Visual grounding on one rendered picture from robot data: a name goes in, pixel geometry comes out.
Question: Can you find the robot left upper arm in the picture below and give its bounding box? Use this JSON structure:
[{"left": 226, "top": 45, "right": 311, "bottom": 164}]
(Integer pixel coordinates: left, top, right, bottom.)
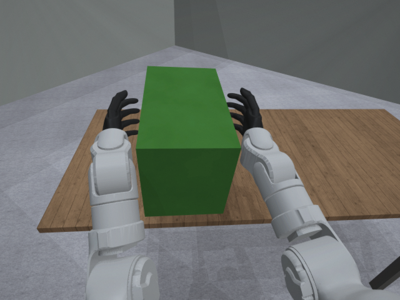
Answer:
[{"left": 86, "top": 254, "right": 160, "bottom": 300}]

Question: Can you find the table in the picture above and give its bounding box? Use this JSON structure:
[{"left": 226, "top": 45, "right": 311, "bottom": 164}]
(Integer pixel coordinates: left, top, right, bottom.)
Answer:
[{"left": 37, "top": 109, "right": 400, "bottom": 290}]

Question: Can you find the robot right forearm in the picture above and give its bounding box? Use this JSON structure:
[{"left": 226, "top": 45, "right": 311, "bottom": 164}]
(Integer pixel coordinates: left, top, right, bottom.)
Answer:
[{"left": 240, "top": 127, "right": 361, "bottom": 280}]

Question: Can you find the robot right hand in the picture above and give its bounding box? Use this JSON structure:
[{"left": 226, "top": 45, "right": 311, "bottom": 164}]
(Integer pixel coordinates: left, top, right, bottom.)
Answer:
[{"left": 227, "top": 87, "right": 263, "bottom": 137}]

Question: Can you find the robot left forearm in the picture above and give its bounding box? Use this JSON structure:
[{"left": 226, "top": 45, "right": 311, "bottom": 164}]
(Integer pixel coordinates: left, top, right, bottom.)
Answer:
[{"left": 84, "top": 128, "right": 145, "bottom": 300}]

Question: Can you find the robot right upper arm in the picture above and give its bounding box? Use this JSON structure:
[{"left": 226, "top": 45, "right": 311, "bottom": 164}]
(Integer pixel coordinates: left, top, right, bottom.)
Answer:
[{"left": 281, "top": 236, "right": 400, "bottom": 300}]

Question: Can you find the robot left hand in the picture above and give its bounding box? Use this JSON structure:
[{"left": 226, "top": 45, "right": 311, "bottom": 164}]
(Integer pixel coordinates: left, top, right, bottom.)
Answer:
[{"left": 102, "top": 90, "right": 140, "bottom": 137}]

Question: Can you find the carton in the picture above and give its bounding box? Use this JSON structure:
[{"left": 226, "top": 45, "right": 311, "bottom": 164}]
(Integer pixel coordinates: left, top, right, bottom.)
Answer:
[{"left": 136, "top": 66, "right": 241, "bottom": 217}]

